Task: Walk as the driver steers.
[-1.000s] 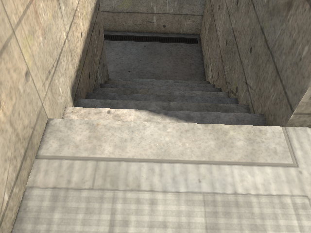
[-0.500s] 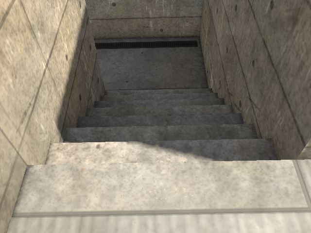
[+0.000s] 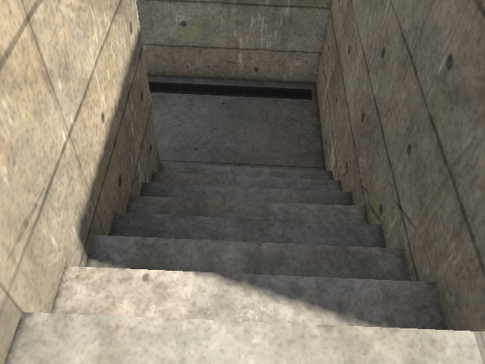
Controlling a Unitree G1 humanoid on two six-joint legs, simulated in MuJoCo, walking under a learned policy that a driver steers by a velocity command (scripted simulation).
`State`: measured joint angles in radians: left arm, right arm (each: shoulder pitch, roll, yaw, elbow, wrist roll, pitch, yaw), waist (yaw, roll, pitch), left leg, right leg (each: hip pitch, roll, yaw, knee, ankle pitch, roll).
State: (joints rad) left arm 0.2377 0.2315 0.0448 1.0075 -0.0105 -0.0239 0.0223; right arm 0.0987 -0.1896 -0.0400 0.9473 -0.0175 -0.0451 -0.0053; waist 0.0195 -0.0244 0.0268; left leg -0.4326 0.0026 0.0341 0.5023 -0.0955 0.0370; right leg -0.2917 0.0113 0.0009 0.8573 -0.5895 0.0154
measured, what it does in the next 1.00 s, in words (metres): steps on the spot: right foot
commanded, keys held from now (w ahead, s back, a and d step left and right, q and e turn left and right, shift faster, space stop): no key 1.00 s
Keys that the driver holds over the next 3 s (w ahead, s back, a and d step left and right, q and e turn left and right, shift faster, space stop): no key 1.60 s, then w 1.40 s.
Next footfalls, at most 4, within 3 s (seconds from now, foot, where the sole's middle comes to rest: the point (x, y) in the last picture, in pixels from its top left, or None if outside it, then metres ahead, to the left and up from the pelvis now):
0.16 right None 0.05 -0.14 -0.77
2.32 right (290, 363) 0.48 -0.11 -0.77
2.94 left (182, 301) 0.73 0.21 -0.96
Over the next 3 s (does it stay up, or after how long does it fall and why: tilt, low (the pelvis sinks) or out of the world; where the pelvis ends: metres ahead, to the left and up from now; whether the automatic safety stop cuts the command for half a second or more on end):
stays up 0.66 0.10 -0.18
